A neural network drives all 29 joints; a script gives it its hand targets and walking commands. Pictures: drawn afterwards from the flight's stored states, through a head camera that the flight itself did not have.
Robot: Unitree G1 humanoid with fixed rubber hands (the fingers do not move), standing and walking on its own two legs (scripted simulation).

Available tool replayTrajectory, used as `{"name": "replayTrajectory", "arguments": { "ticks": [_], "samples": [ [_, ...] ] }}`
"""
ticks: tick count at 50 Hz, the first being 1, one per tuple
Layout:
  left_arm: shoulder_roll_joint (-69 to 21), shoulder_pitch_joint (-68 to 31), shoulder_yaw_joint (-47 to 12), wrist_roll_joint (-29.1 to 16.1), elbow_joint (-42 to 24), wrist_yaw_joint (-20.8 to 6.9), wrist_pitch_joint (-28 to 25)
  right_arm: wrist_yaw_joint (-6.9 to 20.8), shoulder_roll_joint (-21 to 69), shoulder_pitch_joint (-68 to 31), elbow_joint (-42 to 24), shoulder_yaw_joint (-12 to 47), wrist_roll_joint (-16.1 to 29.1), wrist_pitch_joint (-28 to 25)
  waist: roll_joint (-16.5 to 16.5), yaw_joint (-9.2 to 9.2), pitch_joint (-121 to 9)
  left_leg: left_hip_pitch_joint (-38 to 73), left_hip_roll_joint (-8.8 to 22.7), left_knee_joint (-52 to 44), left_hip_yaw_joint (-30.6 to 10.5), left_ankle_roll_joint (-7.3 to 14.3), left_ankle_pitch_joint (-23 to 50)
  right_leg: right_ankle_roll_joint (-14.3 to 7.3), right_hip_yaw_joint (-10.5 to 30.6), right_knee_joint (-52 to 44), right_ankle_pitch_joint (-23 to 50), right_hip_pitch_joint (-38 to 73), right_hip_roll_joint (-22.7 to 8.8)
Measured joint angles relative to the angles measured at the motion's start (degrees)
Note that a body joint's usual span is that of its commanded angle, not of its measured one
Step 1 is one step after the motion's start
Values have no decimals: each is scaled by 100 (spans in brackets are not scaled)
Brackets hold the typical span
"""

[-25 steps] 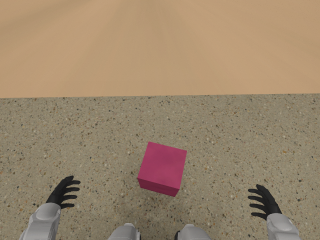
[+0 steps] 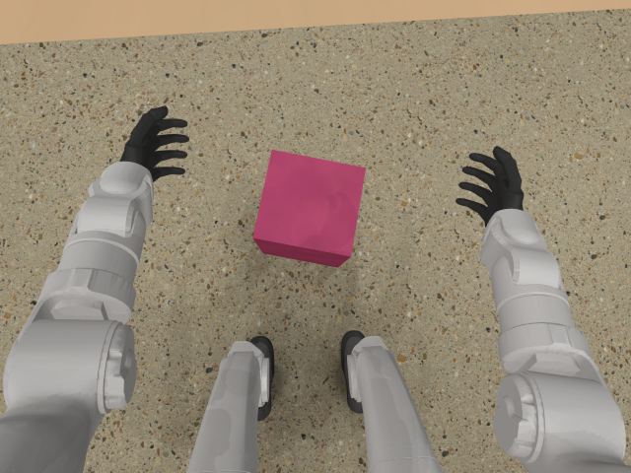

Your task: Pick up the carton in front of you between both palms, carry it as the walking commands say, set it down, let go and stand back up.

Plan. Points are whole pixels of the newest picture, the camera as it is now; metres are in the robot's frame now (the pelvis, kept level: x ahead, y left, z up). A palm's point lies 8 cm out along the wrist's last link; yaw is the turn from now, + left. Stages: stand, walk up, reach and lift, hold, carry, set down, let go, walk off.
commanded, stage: reach and lift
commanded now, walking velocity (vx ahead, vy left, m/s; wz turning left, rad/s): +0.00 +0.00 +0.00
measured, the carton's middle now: (308, 215) +0.52 -0.02 -0.55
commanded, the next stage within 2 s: none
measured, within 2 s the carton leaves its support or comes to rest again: neither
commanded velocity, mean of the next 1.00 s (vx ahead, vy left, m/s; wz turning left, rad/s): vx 0.00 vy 0.00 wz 0.00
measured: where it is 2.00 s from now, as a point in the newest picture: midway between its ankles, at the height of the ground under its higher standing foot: (308, 389)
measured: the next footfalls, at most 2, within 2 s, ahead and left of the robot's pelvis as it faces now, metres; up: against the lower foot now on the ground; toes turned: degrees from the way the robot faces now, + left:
none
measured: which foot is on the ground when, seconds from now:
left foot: down 0.00-1.00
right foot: down 0.00-1.00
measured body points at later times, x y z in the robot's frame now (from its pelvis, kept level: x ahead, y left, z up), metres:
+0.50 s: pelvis +0.03 +0.00 -0.05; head +0.36 +0.01 +0.26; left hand +0.58 +0.16 -0.19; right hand +0.50 -0.22 -0.19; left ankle +0.08 +0.11 -0.64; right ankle +0.09 -0.14 -0.64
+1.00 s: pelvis -0.04 +0.00 -0.26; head +0.33 +0.01 -0.01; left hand +0.56 +0.16 -0.42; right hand +0.49 -0.22 -0.42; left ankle +0.08 +0.12 -0.64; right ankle +0.08 -0.14 -0.64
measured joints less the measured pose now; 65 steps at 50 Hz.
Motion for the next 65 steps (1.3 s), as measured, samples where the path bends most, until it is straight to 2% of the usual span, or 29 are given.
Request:
{"name": "replayTrajectory", "arguments": {
  "ticks": [8,13,20,27,34,40,45,50,57,60,65],
  "samples": [
    [352,-1977,202,164,941,-280,102,-250,293,-1644,264,-532,-313,210,32,-148,205,-898,-75,217,-48,11,175,33,-17,220,146,-874,-38],
    [390,-2652,427,487,1162,-364,-24,-265,570,-2157,222,-954,-674,103,12,-230,148,-1390,-105,312,-82,12,144,40,-36,308,103,-1350,-49],
    [43,-2361,790,954,837,-242,-311,-112,874,-1785,-86,-1303,-1035,-299,-34,-169,-216,-1881,-96,391,-115,7,-51,36,-41,353,-71,-1830,-14],
    [-326,-1774,977,1028,857,-45,-743,54,917,-1378,316,-1424,-1074,-871,66,-64,-870,-2829,-140,1132,-273,-53,-434,87,-53,1132,-279,-2824,76],
    [-269,-1840,537,665,814,252,-987,-74,742,-1557,541,-1146,-659,-1084,48,-15,-821,-4177,-188,2665,-370,-125,-980,125,-49,2568,-843,-4138,202],
    [224,-2154,-188,-73,640,457,-925,-337,362,-1821,340,-443,90,-986,-104,2,-227,-5041,-227,4026,-359,-156,-1224,123,-17,3885,-1135,-5012,303],
    [608,-2551,-636,-618,716,484,-719,-479,89,-2303,453,-60,538,-757,-166,0,355,-5463,-270,4897,-341,-225,-1207,197,-2,4757,-1120,-5439,336],
    [821,-3364,-844,-810,1280,391,-567,-482,-39,-3095,1086,-18,606,-593,-232,-48,967,-5701,-293,5410,-304,-226,-1045,236,13,5277,-972,-5666,333],
    [840,-4104,-902,-722,2036,275,-698,-367,-92,-3932,1912,-148,429,-747,-179,-40,1846,-5720,-170,5914,-232,-130,-1065,250,-10,5756,-991,-5652,247],
    [739,-4117,-914,-754,2141,306,-803,-366,-151,-3933,2044,-107,407,-861,-177,9,2031,-5670,-138,6086,-216,-103,-1205,229,-28,5931,-1128,-5606,207],
    [833,-4019,-1019,-926,1922,459,-1006,-420,-154,-3887,1936,161,560,-1060,-309,14,2154,-5624,-71,6331,-213,-108,-1474,191,-54,6176,-1351,-5599,205]
  ]
}}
